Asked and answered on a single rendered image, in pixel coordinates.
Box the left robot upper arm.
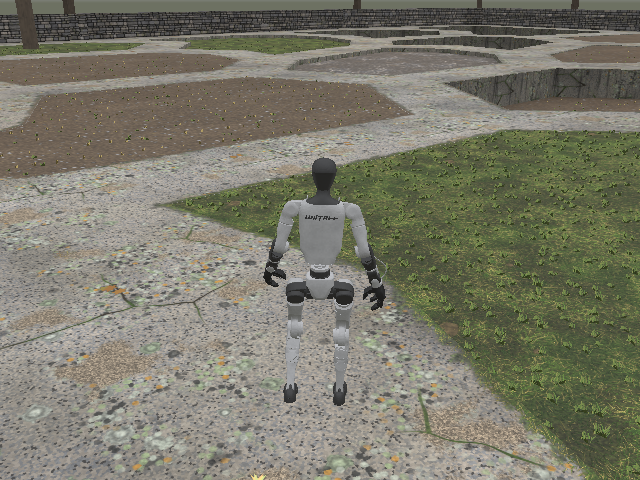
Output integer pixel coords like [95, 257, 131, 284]
[273, 200, 302, 254]

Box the right robot upper arm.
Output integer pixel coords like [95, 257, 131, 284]
[343, 202, 371, 258]

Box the robot right forearm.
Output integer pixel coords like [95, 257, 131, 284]
[361, 243, 382, 288]

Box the robot left shin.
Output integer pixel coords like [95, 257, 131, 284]
[285, 320, 300, 390]

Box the robot left forearm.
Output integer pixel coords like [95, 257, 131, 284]
[265, 238, 283, 273]

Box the robot right shin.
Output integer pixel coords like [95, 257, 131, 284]
[334, 329, 349, 392]

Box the robot right hand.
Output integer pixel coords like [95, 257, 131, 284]
[363, 284, 386, 311]

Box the robot shin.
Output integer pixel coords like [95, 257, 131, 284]
[285, 320, 300, 390]
[334, 329, 349, 392]

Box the robot left hand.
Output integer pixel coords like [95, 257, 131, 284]
[263, 268, 286, 287]

